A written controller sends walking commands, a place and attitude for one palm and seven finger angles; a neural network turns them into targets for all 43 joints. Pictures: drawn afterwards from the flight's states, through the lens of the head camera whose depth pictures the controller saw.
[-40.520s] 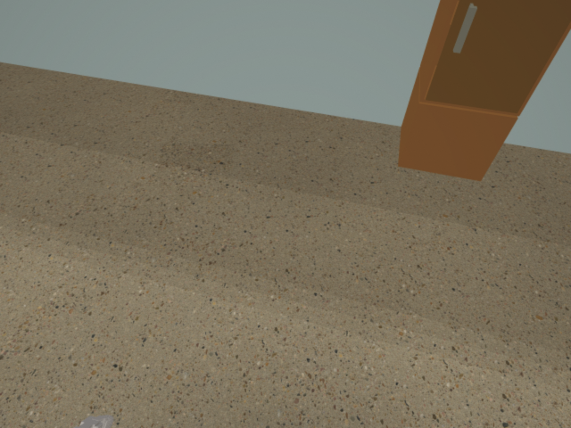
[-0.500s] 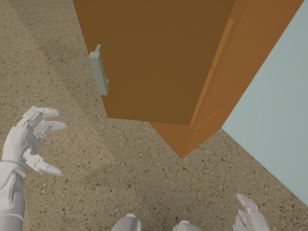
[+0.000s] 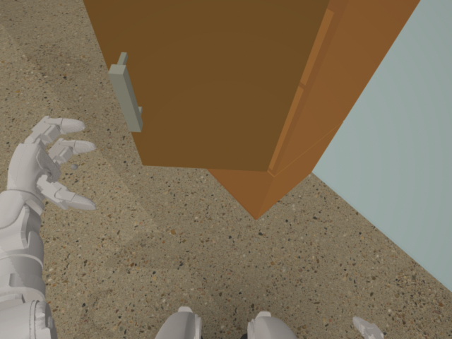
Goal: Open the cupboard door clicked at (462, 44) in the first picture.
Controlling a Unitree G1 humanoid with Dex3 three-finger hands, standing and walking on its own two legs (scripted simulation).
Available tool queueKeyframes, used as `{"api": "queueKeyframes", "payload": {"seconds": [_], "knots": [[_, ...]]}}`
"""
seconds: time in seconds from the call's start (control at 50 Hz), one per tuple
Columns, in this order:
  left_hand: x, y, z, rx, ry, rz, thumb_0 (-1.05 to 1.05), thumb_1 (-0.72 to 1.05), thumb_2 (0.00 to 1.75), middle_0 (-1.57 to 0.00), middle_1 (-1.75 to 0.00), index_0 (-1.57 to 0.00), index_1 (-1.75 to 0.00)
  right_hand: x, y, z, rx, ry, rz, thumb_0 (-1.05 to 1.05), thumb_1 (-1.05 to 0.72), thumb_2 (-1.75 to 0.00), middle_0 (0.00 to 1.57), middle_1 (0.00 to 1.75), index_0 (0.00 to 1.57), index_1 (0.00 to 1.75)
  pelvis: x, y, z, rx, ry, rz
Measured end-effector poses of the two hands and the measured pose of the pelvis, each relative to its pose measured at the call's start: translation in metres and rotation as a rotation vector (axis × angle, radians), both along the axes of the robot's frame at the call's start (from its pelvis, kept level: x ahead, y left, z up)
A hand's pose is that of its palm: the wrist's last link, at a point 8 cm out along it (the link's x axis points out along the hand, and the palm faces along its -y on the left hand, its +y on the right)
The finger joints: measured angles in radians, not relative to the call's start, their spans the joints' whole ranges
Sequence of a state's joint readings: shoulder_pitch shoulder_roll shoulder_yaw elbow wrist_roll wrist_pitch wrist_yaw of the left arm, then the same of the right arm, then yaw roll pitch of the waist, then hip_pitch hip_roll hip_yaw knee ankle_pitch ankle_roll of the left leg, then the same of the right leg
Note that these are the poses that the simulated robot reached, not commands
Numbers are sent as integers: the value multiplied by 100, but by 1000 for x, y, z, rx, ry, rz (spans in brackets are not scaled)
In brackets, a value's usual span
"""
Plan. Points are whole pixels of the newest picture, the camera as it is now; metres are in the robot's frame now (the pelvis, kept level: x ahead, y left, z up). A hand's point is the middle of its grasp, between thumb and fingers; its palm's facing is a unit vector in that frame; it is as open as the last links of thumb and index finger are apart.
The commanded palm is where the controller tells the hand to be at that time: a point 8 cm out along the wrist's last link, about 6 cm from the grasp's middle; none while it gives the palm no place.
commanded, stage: move the hooked fingers beside the handle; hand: left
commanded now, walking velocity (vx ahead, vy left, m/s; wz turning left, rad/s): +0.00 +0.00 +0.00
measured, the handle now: (130, 94) +0.57 +0.22 +0.04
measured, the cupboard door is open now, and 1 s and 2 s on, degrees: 48 48 48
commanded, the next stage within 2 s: slide the fingers in behind the handle in 1.72 s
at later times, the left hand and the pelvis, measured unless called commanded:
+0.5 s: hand (83, 131) +0.46 +0.28 +0.05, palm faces +0.01 -1.00 -0.01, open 14.0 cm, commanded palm +0.45 +0.32 +0.06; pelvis +0.00 +0.01 -0.01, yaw -2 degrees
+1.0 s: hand (93, 102) +0.53 +0.28 +0.06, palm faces +0.01 -1.00 -0.01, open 14.0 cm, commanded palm +0.52 +0.31 +0.05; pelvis +0.00 +0.01 -0.02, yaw -3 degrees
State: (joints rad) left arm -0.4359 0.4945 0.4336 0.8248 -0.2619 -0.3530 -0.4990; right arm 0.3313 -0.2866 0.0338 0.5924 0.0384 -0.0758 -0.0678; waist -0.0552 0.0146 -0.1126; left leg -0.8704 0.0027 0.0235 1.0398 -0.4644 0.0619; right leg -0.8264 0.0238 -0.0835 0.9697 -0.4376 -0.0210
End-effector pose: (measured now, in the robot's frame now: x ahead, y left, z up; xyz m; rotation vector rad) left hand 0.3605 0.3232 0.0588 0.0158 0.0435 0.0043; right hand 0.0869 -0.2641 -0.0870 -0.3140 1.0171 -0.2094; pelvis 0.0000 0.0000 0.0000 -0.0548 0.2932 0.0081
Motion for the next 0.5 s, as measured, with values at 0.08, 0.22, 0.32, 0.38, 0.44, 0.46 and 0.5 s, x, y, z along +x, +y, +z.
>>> {"api": "queueKeyframes", "payload": {"seconds": [0.08, 0.22, 0.32, 0.38, 0.44, 0.46, 0.5], "knots": [[17, -1, 0, 3, -3, -4, -1, -50, 30, -30, -120, -30, -120, -10, -1, -3, -6, 39, -18, 1, -90, -89, 20, 30, 20, 30, 0, 2, -2, -3, 13, -2], [43, 1, -1, -3, 5, 3, -1, -50, 30, -30, -120, -30, -120, -28, -1, -7, -11, 104, -50, 1, -90, -89, 20, 30, 20, 30, 0, 3, -5, -5, 37, -12], [56, 4, 0, -4, -5, 4, -1, -50, 30, -30, -120, -30, -120, -40, -1, -9, -13, 157, -72, 1, -90, -89, 20, 30, 20, 30, 2, 5, -7, -9, 53, -19], [63, 6, -2, -6, 1, 5, -1, -50, 30, -30, -120, -30, -120, -47, -1, -10, -17, 187, -83, 1, -90, -89, 20, 30, 20, 30, 2, 5, -8, -12, 62, -20], [70, 8, -2, -4, 1, 2, -1, -50, 30, -30, -120, -30, -120, -53, -1, -11, -24, 215, -92, 1, -90, -89, 20, 30, 20, 30, 2, 6, -10, -16, 72, -20], [73, 8, -3, -5, 1, 2, -1, -50, 30, -30, -120, -30, -120, -55, -1, -12, -27, 224, -94, 1, -90, -89, 20, 30, 20, 30, 2, 6, -10, -17, 74, -20], [78, 9, -3, -8, -1, 4, -1, -50, 30, -30, -120, -30, -120, -58, -2, -12, -32, 240, -98, 1, -90, -89, 20, 30, 20, 30, 1, 6, -11, -19, 80, -20]]}}
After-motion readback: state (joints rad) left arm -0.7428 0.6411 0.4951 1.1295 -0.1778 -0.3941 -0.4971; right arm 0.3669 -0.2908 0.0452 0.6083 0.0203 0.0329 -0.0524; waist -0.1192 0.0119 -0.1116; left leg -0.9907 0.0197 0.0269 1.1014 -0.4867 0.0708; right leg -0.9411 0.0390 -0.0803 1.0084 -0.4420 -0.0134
